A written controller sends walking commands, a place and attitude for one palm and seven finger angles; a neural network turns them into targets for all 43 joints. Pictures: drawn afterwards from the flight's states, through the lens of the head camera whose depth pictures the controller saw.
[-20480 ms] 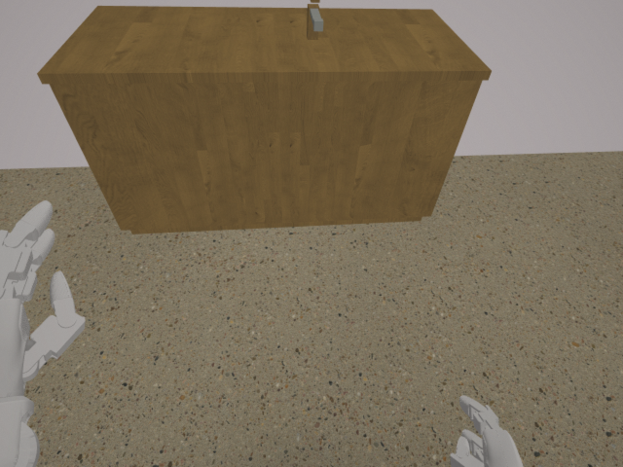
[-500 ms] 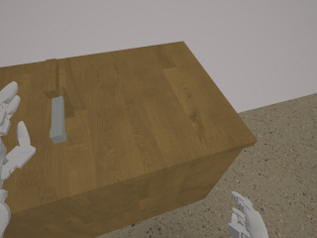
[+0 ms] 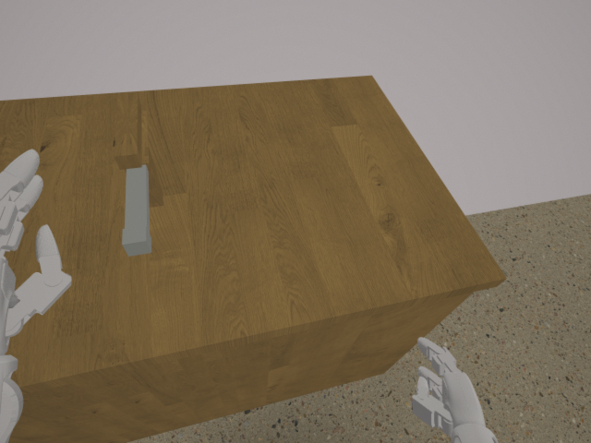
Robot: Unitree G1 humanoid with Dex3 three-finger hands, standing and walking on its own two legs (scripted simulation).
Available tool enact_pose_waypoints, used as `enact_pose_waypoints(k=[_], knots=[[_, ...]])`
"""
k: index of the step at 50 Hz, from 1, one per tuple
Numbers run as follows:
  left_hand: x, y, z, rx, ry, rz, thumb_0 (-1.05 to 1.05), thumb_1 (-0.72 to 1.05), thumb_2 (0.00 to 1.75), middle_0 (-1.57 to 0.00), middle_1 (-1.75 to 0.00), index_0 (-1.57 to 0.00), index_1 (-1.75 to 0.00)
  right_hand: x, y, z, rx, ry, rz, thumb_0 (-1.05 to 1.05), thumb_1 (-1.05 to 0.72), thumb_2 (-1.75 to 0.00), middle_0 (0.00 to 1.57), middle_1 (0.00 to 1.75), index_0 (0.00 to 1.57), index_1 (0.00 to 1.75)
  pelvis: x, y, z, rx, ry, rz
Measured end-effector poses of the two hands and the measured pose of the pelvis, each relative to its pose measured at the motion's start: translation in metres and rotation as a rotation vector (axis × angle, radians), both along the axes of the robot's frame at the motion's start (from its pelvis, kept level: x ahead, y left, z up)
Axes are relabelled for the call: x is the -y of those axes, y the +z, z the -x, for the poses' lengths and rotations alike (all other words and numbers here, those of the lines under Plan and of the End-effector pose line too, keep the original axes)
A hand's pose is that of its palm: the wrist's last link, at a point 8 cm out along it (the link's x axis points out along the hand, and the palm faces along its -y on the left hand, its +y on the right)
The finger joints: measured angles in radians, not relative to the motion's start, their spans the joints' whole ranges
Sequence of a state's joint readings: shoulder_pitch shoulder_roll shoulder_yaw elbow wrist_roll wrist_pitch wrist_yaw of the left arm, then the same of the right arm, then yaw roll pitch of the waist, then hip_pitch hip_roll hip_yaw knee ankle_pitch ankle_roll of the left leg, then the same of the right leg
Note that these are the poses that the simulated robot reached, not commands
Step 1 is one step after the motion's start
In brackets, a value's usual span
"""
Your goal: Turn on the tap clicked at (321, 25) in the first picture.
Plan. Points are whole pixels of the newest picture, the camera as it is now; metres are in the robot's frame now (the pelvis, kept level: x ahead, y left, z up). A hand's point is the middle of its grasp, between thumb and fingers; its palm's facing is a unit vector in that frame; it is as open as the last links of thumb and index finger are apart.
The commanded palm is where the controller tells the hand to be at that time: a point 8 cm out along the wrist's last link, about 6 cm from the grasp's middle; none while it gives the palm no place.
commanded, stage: look again from close up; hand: left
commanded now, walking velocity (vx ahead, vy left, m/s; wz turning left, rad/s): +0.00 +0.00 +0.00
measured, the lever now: (137, 241) +0.32 +0.24 +0.07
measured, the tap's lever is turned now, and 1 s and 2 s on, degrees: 0 0 0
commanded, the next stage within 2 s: shuffle to correct the standing spot in 0.22 s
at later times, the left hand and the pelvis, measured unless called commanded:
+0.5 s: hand (85, 291) +0.21 +0.23 +0.16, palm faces +0.36 -0.85 -0.38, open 7.5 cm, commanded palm +0.15 +0.26 +0.18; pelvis -0.01 -0.02 +0.00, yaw -1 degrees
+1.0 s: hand (157, 302) +0.21 +0.16 +0.16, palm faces +0.29 -0.86 -0.42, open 7.4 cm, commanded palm +0.15 +0.20 +0.18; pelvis -0.01 -0.08 +0.00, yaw -2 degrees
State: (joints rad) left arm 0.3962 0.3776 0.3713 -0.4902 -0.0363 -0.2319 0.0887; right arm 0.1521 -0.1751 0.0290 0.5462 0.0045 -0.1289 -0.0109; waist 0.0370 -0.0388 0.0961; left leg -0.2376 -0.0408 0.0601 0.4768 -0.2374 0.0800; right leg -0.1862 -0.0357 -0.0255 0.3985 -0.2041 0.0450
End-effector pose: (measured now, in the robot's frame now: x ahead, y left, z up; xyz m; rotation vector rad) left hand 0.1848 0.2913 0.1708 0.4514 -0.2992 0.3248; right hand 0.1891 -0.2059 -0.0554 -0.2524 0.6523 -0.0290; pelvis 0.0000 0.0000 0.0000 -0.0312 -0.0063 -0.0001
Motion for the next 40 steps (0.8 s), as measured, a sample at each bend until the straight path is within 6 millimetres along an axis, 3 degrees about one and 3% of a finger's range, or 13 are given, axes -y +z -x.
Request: enact_pose_waypoints(k=[19,31,40], knots=[[0.019,-0.001,0.011,-0.043,0.006,0.006,0.02,0.89,0.90,-0.21,-0.30,-0.21,-0.30,0.034,-0.009,0.032,-0.060,-0.069,0.016,0.01,-0.91,-0.90,0.20,0.30,0.20,0.30,0.015,0.003,0.007,0.005,-0.003,-0.003],[0.036,0.004,0.008,-0.035,-0.005,0.002,0.02,0.89,0.90,-0.21,-0.30,-0.21,-0.30,0.043,-0.008,0.033,-0.040,-0.067,-0.020,0.01,-0.91,-0.90,0.20,0.30,0.20,0.30,0.033,0.003,0.012,-0.001,-0.017,-0.015],[0.062,0.003,0.008,-0.072,-0.030,-0.008,0.02,0.89,0.90,-0.21,-0.30,-0.21,-0.30,0.069,-0.012,0.033,-0.045,-0.075,-0.015,0.01,-0.91,-0.90,0.20,0.30,0.20,0.30,0.055,0.001,0.013,-0.012,-0.022,-0.010]])
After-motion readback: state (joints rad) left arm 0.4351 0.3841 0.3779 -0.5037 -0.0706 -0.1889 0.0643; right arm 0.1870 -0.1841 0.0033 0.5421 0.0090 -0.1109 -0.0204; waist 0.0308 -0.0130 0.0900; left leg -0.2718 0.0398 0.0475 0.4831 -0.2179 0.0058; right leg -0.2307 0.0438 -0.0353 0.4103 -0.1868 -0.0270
